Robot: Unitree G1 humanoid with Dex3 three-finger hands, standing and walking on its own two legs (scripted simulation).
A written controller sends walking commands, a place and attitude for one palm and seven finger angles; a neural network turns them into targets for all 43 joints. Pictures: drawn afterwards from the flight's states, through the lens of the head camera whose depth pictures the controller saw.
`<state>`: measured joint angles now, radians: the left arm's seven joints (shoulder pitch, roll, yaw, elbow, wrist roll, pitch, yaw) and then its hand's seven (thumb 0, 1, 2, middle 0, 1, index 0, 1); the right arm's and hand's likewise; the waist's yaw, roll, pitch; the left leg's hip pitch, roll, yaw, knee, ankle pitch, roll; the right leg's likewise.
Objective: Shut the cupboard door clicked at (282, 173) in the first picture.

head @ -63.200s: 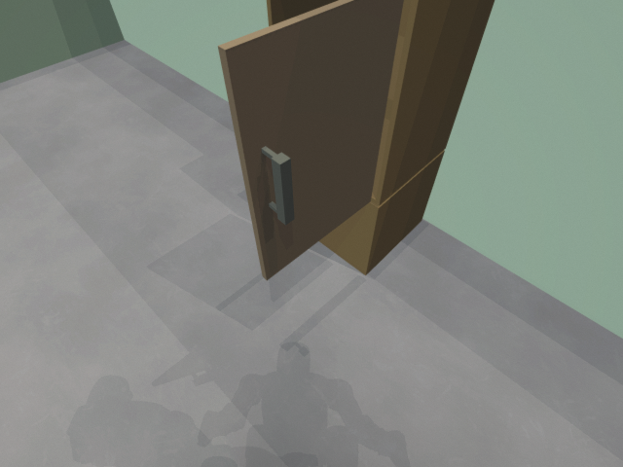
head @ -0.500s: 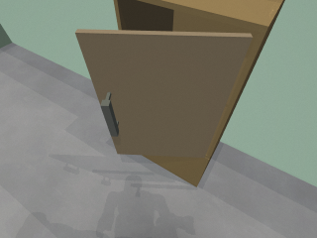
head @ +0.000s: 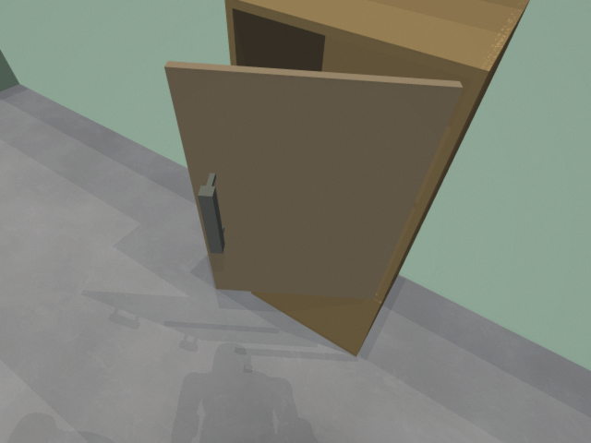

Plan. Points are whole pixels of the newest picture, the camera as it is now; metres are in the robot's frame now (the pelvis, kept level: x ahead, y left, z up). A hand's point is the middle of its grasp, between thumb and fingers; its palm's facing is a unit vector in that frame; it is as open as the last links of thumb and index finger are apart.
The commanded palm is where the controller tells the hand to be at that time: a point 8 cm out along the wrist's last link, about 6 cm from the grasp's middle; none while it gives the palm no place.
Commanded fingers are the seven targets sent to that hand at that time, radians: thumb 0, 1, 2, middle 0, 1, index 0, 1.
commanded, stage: come to a stop and stand still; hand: left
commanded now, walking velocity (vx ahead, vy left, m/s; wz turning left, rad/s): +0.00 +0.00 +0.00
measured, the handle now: (214, 214) +0.50 +0.18 -0.03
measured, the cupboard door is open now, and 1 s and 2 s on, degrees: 29 29 29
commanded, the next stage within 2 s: look again from close up in 0.02 s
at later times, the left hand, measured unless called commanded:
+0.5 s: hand out of the picture +0.02 +0.19 -0.18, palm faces +0.00 -0.97 -0.23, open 7.4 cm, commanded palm none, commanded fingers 0.00 0.90 0.90 -0.20 -0.30 -0.20 -0.30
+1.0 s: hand (170, 382) +0.20 +0.18 -0.03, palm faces +0.09 -0.99 -0.04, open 6.9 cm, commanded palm +0.12 +0.24 -0.07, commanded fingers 0.00 0.90 0.90 -0.44 -0.56 -0.44 -0.56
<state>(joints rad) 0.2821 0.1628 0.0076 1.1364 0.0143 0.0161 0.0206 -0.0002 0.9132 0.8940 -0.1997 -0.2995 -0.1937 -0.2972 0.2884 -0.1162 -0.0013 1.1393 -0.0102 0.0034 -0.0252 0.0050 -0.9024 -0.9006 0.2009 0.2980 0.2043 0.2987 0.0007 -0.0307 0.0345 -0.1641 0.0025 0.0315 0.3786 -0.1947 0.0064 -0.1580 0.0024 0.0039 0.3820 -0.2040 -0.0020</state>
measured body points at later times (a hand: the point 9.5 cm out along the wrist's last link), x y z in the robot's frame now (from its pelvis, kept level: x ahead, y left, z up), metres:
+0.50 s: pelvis +0.02 +0.01 -0.01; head +0.03 +0.00 +0.44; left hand +0.02 +0.25 -0.16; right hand +0.03 -0.21 -0.17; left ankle +0.01 +0.11 -0.75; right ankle +0.00 -0.12 -0.75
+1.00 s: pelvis -0.01 -0.01 -0.06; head +0.03 -0.01 +0.39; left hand +0.19 +0.23 -0.02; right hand +0.18 -0.27 -0.13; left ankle +0.01 +0.11 -0.75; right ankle +0.00 -0.11 -0.75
